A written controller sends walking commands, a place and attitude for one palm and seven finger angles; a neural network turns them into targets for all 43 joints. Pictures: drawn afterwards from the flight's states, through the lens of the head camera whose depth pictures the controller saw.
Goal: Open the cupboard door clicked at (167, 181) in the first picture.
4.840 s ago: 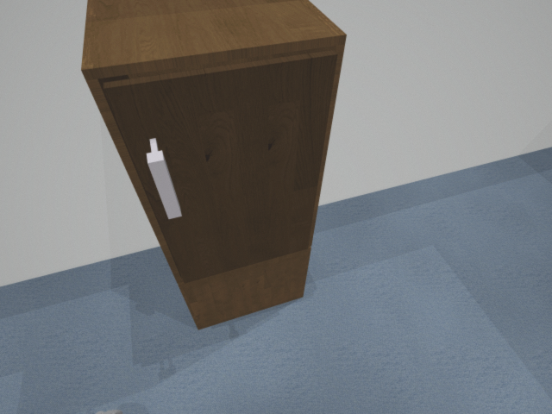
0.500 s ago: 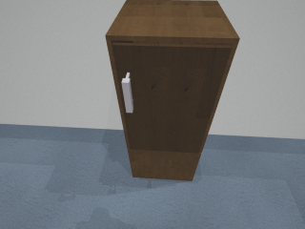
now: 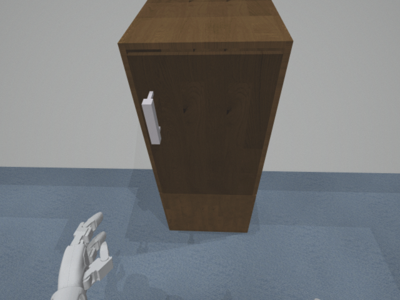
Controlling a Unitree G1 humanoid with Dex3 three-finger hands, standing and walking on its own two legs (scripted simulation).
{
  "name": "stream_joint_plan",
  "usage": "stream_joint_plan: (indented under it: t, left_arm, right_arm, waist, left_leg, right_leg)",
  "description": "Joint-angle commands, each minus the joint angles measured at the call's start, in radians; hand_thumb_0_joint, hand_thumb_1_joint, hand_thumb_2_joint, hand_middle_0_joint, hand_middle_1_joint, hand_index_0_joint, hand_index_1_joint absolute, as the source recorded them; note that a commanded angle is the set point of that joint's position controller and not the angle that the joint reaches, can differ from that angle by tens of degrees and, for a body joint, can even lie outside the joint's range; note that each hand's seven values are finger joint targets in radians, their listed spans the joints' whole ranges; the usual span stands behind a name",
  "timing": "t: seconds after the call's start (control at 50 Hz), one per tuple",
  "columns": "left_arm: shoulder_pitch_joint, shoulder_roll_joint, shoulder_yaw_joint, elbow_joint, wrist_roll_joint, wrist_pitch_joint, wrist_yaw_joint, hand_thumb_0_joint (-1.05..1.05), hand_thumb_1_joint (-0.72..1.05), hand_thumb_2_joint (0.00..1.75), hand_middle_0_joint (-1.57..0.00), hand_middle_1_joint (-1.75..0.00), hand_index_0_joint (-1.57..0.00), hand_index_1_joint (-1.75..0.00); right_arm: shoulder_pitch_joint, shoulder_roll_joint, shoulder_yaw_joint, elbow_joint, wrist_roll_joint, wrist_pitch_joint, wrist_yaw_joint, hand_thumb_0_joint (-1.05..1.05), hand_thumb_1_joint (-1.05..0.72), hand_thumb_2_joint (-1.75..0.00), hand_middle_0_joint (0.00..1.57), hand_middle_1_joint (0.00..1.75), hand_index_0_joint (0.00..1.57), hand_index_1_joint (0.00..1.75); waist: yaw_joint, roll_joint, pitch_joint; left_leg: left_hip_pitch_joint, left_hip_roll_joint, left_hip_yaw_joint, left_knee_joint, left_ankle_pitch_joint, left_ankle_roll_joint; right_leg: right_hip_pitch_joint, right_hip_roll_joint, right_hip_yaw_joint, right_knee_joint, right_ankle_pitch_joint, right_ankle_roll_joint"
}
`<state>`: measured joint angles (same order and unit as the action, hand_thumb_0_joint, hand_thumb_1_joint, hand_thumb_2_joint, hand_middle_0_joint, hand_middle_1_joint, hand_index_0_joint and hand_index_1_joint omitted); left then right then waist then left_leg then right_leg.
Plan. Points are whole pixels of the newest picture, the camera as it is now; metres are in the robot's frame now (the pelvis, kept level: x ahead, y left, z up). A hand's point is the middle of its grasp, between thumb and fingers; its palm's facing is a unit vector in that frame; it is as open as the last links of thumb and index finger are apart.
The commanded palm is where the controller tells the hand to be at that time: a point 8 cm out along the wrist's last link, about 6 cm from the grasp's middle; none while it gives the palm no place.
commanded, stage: raise the hand with hooked fingers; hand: left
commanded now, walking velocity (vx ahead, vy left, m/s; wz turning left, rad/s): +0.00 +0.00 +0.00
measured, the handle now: (153, 118) +0.58 +0.14 +0.05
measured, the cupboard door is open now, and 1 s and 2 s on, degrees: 0 0 0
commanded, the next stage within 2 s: move the hooked fingers beside the handle in 1.90 s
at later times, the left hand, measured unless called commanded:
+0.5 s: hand (114, 261) +0.21 +0.18 +0.00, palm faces -0.12 -0.99 -0.09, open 10.3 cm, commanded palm +0.17 +0.25 +0.00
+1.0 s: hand (78, 228) +0.25 +0.24 +0.04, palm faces -0.01 -1.00 -0.06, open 13.1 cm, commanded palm +0.23 +0.30 +0.04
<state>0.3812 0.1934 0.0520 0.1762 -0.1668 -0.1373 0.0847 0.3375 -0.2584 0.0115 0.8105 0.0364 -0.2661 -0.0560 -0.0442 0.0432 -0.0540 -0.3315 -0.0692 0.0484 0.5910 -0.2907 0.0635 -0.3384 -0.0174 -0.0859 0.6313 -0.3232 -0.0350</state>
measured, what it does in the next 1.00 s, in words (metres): stands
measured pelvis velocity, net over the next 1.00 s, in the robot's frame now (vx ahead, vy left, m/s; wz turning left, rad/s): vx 0.00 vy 0.01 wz -0.01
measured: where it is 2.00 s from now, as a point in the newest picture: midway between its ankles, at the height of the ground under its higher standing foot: outside the picture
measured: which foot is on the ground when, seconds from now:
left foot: down 0.00-1.00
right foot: down 0.00-1.00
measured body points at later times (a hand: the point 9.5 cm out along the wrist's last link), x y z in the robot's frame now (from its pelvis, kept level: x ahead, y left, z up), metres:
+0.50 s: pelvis -0.02 -0.04 -0.07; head +0.05 -0.03 +0.38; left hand +0.21 +0.23 +0.00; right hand +0.19 -0.25 -0.14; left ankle +0.01 +0.08 -0.73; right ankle +0.01 -0.09 -0.73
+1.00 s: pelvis +0.00 +0.01 -0.03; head +0.04 +0.03 +0.42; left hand +0.25 +0.30 +0.05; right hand +0.16 -0.25 -0.09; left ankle +0.01 +0.08 -0.73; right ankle +0.01 -0.09 -0.73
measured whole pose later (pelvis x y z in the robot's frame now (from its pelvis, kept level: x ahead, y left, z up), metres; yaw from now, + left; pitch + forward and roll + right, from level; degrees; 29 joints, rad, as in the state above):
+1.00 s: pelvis +0.00 +0.01 -0.03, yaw -1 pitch +9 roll -3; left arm 0.18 0.36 0.32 0.16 -0.36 -0.35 -0.40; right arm 0.26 -0.28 0.03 0.57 0.05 -0.25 -0.07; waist -0.01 0.00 -0.08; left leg -0.63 -0.02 0.03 0.91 -0.43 0.07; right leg -0.59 0.02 -0.11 0.84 -0.41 -0.04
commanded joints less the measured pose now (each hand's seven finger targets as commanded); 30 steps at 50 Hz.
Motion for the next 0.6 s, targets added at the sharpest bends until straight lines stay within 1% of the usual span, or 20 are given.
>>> stream_joint_plan:
  t: [0.0, 0.02, 0.04, 0.06, 0.08, 0.1, 0.14, 0.16, 0.18, 0.22, 0.24, 0.26, 0.3, 0.34, 0.36, 0.4, 0.44, 0.48, 0.54, 0.58]
  left_arm:
    - [0.207, -0.012, 0.079, 0.092, -0.064, -0.268, -0.185, 0.0, 0.64, 0.79, -0.22, -0.47, -0.22, -0.47]
    - [0.267, -0.002, 0.1, 0.075, -0.089, -0.331, -0.255, 0.0, 0.62, 0.78, -0.22, -0.48, -0.22, -0.48]
    - [0.327, 0.061, 0.186, 0.112, -0.111, -0.374, -0.332, 0.0, 0.6, 0.77, -0.22, -0.5, -0.22, -0.5]
    - [0.303, 0.086, 0.2, 0.088, -0.13, -0.418, -0.408, 0.0, 0.57, 0.76, -0.22, -0.51, -0.22, -0.51]
    - [0.274, 0.143, 0.247, 0.081, -0.132, -0.438, -0.456, 0.0, 0.55, 0.75, -0.22, -0.53, -0.22, -0.53]
    - [0.257, 0.186, 0.287, 0.037, -0.122, -0.436, -0.48, 0.0, 0.53, 0.74, -0.23, -0.54, -0.23, -0.54]
    - [0.165, 0.255, 0.341, -0.114, -0.144, -0.412, -0.481, 0.0, 0.48, 0.72, -0.23, -0.57, -0.23, -0.57]
    - [0.098, 0.234, 0.32, -0.209, -0.163, -0.411, -0.474, 0.0, 0.46, 0.71, -0.23, -0.58, -0.23, -0.58]
    - [0.041, 0.247, 0.344, -0.278, -0.175, -0.424, -0.452, 0.0, 0.43, 0.7, -0.23, -0.6, -0.23, -0.6]
    - [-0.07, 0.253, 0.355, -0.434, -0.186, -0.487, -0.41, 0.0, 0.39, 0.68, -0.24, -0.63, -0.24, -0.63]
    - [-0.175, 0.255, 0.323, -0.526, -0.188, -0.522, -0.404, 0.0, 0.36, 0.67, -0.24, -0.64, -0.24, -0.64]
    - [-0.174, 0.232, 0.296, -0.524, -0.181, -0.548, -0.403, 0.0, 0.34, 0.66, -0.24, -0.66, -0.24, -0.66]
    - [-0.183, 0.18, 0.204, -0.474, -0.179, -0.579, -0.434, 0.0, 0.29, 0.64, -0.24, -0.69, -0.24, -0.69]
    - [-0.232, 0.171, 0.149, -0.37, -0.198, -0.549, -0.506, 0.0, 0.25, 0.62, -0.25, -0.72, -0.25, -0.72]
    - [-0.234, 0.211, 0.164, -0.301, -0.188, -0.515, -0.536, 0.0, 0.22, 0.61, -0.25, -0.74, -0.25, -0.74]
    - [-0.219, 0.279, 0.217, -0.188, -0.18, -0.409, -0.584, 0.0, 0.18, 0.59, -0.25, -0.76, -0.25, -0.76]
    - [-0.158, 0.354, 0.318, -0.094, -0.202, -0.274, -0.614, 0.0, 0.13, 0.57, -0.25, -0.8, -0.25, -0.8]
    - [-0.115, 0.388, 0.395, -0.157, -0.233, -0.187, -0.605, 0.0, 0.08, 0.55, -0.26, -0.82, -0.26, -0.82]
    - [-0.068, 0.365, 0.483, -0.229, -0.287, -0.174, -0.521, 0.0, 0.01, 0.52, -0.26, -0.87, -0.26, -0.87]
    - [-0.044, 0.313, 0.467, -0.263, -0.282, -0.224, -0.459, 0.0, -0.03, 0.5, -0.27, -0.9, -0.27, -0.9]
  right_arm:
    - [-0.16, -0.13, -0.083, -0.26, -0.024, -0.068, 0.016, 0.0, -0.9, -0.9, 0.2, 0.3, 0.2, 0.3]
    - [-0.181, -0.13, -0.091, -0.296, -0.028, -0.066, 0.029, 0.0, -0.9, -0.9, 0.2, 0.3, 0.2, 0.3]
    - [-0.188, -0.139, -0.106, -0.331, -0.022, -0.056, 0.049, 0.0, -0.9, -0.9, 0.2, 0.3, 0.2, 0.3]
    - [-0.21, -0.141, -0.105, -0.362, -0.019, -0.049, 0.06, 0.0, -0.9, -0.9, 0.2, 0.3, 0.2, 0.3]
    - [-0.228, -0.141, -0.108, -0.389, -0.014, -0.041, 0.061, 0.0, -0.9, -0.9, 0.2, 0.3, 0.2, 0.3]
    - [-0.232, -0.133, -0.105, -0.412, -0.01, -0.029, 0.062, 0.0, -0.9, -0.9, 0.2, 0.3, 0.2, 0.3]
    - [-0.239, -0.123, -0.101, -0.455, -0.011, -0.002, 0.055, 0.0, -0.9, -0.9, 0.2, 0.3, 0.2, 0.3]
    - [-0.247, -0.116, -0.094, -0.483, -0.011, 0.005, 0.049, 0.0, -0.9, -0.9, 0.2, 0.3, 0.2, 0.3]
    - [-0.222, -0.102, -0.094, -0.481, -0.011, 0.008, 0.043, 0.0, -0.9, -0.9, 0.2, 0.3, 0.2, 0.3]
    - [-0.167, -0.083, -0.091, -0.451, -0.017, 0.009, 0.033, 0.0, -0.9, -0.9, 0.2, 0.3, 0.2, 0.3]
    - [-0.148, -0.09, -0.083, -0.441, -0.023, 0.009, 0.026, 0.0, -0.9, -0.9, 0.2, 0.3, 0.2, 0.3]
    - [-0.14, -0.087, -0.086, -0.414, -0.021, 0.004, 0.018, 0.0, -0.9, -0.9, 0.2, 0.3, 0.2, 0.3]
    - [-0.139, -0.1, -0.075, -0.377, -0.015, -0.017, 0.011, 0.0, -0.9, -0.9, 0.2, 0.3, 0.2, 0.3]
    - [-0.142, -0.127, -0.055, -0.357, -0.005, -0.032, -0.001, 0.0, -0.9, -0.9, 0.2, 0.3, 0.2, 0.3]
    - [-0.132, -0.136, -0.057, -0.342, 0.004, -0.035, -0.008, 0.0, -0.9, -0.9, 0.2, 0.3, 0.2, 0.3]
    - [-0.13, -0.151, -0.057, -0.349, 0.02, -0.031, -0.022, 0.0, -0.9, -0.9, 0.2, 0.3, 0.2, 0.3]
    - [-0.144, -0.159, -0.054, -0.376, 0.027, -0.015, -0.028, 0.0, -0.9, -0.9, 0.2, 0.3, 0.2, 0.3]
    - [-0.167, -0.142, -0.046, -0.419, 0.028, 0.004, -0.026, 0.0, -0.9, -0.9, 0.2, 0.3, 0.2, 0.3]
    - [-0.184, -0.1, -0.037, -0.439, 0.014, 0.007, -0.017, 0.0, -0.9, -0.9, 0.2, 0.3, 0.2, 0.3]
    - [-0.167, -0.088, -0.044, -0.419, 0.011, -0.004, -0.009, 0.0, -0.9, -0.9, 0.2, 0.3, 0.2, 0.3]
  waist:
    - [0.065, -0.484, 0.055]
    - [0.091, -0.466, 0.004]
    - [0.122, -0.352, -0.043]
    - [0.116, -0.236, -0.083]
    - [0.116, -0.167, -0.115]
    - [0.135, -0.069, -0.149]
    - [0.142, 0.011, -0.198]
    - [0.126, 0.054, -0.223]
    - [0.108, 0.066, -0.253]
    - [0.066, 0.13, -0.295]
    - [0.024, 0.109, -0.287]
    - [0.007, 0.1, -0.291]
    - [-0.038, 0.099, -0.23]
    - [-0.068, 0.067, -0.179]
    - [-0.072, 0.006, -0.177]
    - [-0.05, -0.057, -0.195]
    - [0.02, -0.078, -0.249]
    - [0.073, -0.059, -0.351]
    - [0.123, -0.07, -0.393]
    - [0.113, -0.049, -0.34]
  left_leg:
    - [-0.295, 0.05, -0.082, 0.116, -0.06, -0.053]
    - [-0.341, 0.035, -0.064, 0.159, -0.045, -0.059]
    - [-0.343, 0.02, -0.048, 0.197, 0.002, -0.072]
    - [-0.362, 0.009, -0.037, 0.232, 0.021, -0.081]
    - [-0.391, 0.004, -0.022, 0.266, 0.024, -0.078]
    - [-0.409, 0.002, -0.011, 0.279, 0.037, -0.071]
    - [-0.434, 0.005, -0.007, 0.309, 0.023, -0.062]
    - [-0.427, 0.011, -0.011, 0.319, 0.017, -0.055]
    - [-0.415, 0.022, -0.021, 0.344, 0.021, -0.05]
    - [-0.374, 0.046, -0.047, 0.382, 0.061, -0.041]
    - [-0.383, 0.055, -0.067, 0.405, 0.059, -0.036]
    - [-0.365, 0.064, -0.074, 0.414, 0.063, -0.032]
    - [-0.381, 0.073, -0.082, 0.444, 0.027, -0.027]
    - [-0.415, 0.077, -0.097, 0.471, 0.002, -0.019]
    - [-0.44, 0.079, -0.096, 0.468, -0.021, -0.015]
    - [-0.472, 0.076, -0.089, 0.441, -0.045, -0.01]
    - [-0.457, 0.066, -0.086, 0.406, -0.001, -0.012]
    - [-0.413, 0.058, -0.083, 0.362, 0.056, -0.02]
    - [-0.363, 0.062, -0.094, 0.307, 0.133, -0.035]
    - [-0.334, 0.067, -0.086, 0.263, 0.141, -0.041]
  right_leg:
    - [-0.253, 0.017, 0.034, -0.007, -0.173, 0.016]
    - [-0.22, 0.011, 0.064, 0.032, -0.117, 0.018]
    - [-0.161, -0.004, 0.102, 0.072, -0.005, 0.007]
    - [-0.13, -0.02, 0.117, 0.113, 0.075, 0.003]
    - [-0.121, -0.03, 0.146, 0.136, 0.114, 0.005]
    - [-0.121, -0.031, 0.158, 0.16, 0.129, 0.002]
    - [-0.126, -0.035, 0.206, 0.17, 0.087, 0.009]
    - [-0.129, -0.035, 0.228, 0.166, 0.057, 0.012]
    - [-0.137, -0.035, 0.247, 0.163, 0.05, 0.019]
    - [-0.169, -0.021, 0.248, 0.178, 0.107, 0.023]
    - [-0.21, -0.008, 0.244, 0.197, 0.106, 0.024]
    - [-0.241, 0.001, 0.232, 0.199, 0.103, 0.019]
    - [-0.318, 0.007, 0.215, 0.195, 0.055, 0.023]
    - [-0.352, 0.011, 0.221, 0.189, 0.036, 0.04]
    - [-0.339, 0.004, 0.229, 0.165, 0.008, 0.05]
    - [-0.29, -0.008, 0.253, 0.115, -0.07, 0.06]
    - [-0.171, -0.024, 0.274, 0.095, -0.02, 0.073]
    - [-0.043, -0.049, 0.262, 0.091, 0.087, 0.083]
    - [0.026, -0.032, 0.205, 0.125, 0.24, 0.073]
    - [-0.023, -0.015, 0.155, 0.131, 0.249, 0.055]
